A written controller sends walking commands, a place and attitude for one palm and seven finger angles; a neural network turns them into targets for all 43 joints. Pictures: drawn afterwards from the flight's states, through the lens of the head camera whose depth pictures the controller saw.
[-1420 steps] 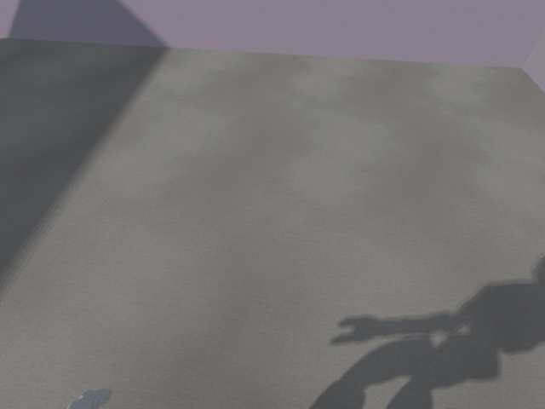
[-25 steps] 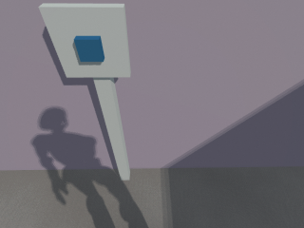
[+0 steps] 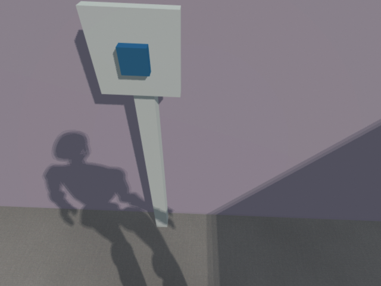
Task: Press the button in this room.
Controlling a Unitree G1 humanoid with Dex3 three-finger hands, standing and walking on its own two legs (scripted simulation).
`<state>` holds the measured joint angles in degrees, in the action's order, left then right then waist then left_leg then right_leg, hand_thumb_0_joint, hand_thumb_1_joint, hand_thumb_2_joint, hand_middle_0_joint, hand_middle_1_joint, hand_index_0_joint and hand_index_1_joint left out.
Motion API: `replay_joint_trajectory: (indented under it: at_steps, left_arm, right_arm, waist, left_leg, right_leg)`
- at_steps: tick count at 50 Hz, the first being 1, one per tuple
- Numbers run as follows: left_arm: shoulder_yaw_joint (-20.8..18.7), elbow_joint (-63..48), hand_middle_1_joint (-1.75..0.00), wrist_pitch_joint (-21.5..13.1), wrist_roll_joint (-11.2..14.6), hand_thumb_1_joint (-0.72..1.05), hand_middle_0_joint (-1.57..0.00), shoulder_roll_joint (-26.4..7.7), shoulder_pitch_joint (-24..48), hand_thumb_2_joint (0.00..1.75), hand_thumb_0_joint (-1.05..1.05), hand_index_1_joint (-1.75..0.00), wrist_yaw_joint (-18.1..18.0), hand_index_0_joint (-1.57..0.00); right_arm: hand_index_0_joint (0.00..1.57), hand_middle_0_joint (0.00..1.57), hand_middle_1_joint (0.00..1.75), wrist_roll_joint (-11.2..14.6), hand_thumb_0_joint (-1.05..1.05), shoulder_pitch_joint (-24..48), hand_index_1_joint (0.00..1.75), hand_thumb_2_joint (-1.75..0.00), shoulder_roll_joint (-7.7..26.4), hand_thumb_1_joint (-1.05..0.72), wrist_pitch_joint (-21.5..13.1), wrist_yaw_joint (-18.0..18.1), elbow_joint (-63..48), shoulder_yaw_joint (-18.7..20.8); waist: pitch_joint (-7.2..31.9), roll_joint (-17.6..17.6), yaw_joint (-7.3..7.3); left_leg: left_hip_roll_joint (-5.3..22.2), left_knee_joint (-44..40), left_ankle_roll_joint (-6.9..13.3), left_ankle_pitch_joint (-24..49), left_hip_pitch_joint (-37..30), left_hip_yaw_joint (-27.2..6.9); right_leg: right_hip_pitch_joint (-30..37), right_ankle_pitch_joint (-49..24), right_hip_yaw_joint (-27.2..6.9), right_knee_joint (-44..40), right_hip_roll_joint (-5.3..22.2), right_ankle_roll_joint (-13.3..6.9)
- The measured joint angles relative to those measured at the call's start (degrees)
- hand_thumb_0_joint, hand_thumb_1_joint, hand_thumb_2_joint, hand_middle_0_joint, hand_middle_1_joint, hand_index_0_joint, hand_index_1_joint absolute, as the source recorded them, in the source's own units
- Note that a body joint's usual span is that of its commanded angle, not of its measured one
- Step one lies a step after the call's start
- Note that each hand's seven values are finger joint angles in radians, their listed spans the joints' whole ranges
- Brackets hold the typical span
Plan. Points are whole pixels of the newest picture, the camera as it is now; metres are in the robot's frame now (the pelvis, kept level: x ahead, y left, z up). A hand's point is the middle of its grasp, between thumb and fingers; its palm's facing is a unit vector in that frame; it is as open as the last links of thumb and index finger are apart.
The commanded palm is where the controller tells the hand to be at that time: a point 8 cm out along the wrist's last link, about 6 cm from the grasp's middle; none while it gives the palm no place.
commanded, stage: look again from close up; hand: left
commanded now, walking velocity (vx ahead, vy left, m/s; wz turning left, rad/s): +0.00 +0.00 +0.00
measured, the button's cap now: (134, 59) +0.54 +0.17 +0.22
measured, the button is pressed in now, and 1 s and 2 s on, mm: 0 0 0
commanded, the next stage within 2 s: shuffle to correct the standing spot in 0.04 s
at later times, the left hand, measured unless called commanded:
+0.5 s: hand out of the picture +0.00 +0.16 -0.17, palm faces -0.01 -0.98 -0.18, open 7.4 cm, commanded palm none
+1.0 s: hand out of the picture +0.07 +0.19 -0.18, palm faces +0.01 -0.97 -0.23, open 7.4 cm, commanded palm none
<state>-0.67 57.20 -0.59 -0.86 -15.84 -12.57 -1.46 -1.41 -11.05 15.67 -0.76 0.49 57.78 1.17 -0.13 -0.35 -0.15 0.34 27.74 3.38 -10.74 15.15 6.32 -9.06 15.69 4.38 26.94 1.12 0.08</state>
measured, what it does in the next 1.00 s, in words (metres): stands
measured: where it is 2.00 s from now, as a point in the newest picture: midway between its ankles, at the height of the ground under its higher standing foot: outside the picture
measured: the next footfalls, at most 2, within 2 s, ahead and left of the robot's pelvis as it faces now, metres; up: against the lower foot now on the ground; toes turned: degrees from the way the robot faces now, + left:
left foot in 1.66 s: -0.07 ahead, +0.17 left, +0.00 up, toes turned -1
right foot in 1.88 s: -0.07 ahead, -0.06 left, +0.00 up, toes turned -1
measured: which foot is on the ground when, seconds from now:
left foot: down 0.00-1.00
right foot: down 0.00-1.00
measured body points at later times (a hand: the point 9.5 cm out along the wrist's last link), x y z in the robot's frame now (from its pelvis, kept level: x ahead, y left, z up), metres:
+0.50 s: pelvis +0.04 -0.01 +0.00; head +0.04 -0.02 +0.45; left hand +0.00 +0.21 -0.16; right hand +0.04 -0.25 -0.16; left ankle +0.05 +0.08 -0.74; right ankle -0.01 -0.12 -0.74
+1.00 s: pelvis +0.03 +0.01 -0.01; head +0.05 +0.02 +0.44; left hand +0.07 +0.24 -0.17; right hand +0.11 -0.24 -0.15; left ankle +0.05 +0.08 -0.74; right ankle -0.01 -0.12 -0.74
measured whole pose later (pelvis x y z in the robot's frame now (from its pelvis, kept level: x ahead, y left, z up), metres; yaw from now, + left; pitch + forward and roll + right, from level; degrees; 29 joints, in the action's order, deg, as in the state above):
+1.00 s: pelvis +0.03 +0.01 -0.01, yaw -1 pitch -1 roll +0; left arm -0.5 55.0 0.6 -1.0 -10.9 -16.0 -3.4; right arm -1.4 -10.0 10.4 1.2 1.4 53.8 2.0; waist -3.7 1.3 -0.2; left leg -0.1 34.5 3.9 -16.6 16.9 7.2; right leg -11.1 21.2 3.4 33.9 2.2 1.0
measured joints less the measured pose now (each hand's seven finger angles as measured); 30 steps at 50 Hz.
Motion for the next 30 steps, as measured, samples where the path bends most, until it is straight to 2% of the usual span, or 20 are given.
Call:
replay_joint_trajectory:
  at_steps: [11,20,30]
  left_arm:
    - [0.6,1.9,-0.30,0.7,0.0,0.91,-0.20,-1.8,0.3,0.90,0.01,-0.30,0.3,-0.20]
    - [1.7,4.5,-0.29,1.7,-0.4,0.91,-0.20,3.1,-5.9,0.90,0.01,-0.30,1.0,-0.20]
    - [1.6,6.4,-0.30,0.5,-0.1,0.91,-0.20,8.3,-11.2,0.90,0.01,-0.30,0.3,-0.20]
  right_arm:
    - [0.20,0.20,0.30,-0.1,0.00,2.4,0.30,-0.90,2.0,-0.90,0.7,-0.6,1.4,-0.6]
    - [0.20,0.20,0.30,-0.1,0.00,-2.0,0.30,-0.90,-2.8,-0.91,2.1,-0.8,3.7,-1.4]
    - [0.20,0.20,0.30,0.6,0.00,-5.9,0.30,-0.90,-6.2,-0.90,1.5,0.4,6.9,-1.1]
  waist:
    - [0.0,0.0,-0.19]
    - [0.8,0.7,-0.17]
    - [-0.9,0.0,-0.36]
  left_leg:
    - [-0.9,-3.9,0.2,1.9,-1.5,0.5]
    - [-0.6,-1.5,-0.3,-1.2,-1.6,1.1]
    - [2.3,4.6,-2.6,-7.0,-1.2,0.2]
  right_leg:
    - [0.7,-1.3,-0.4,-2.5,0.7,0.6]
    - [0.3,2.0,-1.2,0.6,0.6,-0.1]
    - [2.1,5.4,-0.7,1.7,-2.1,-1.8]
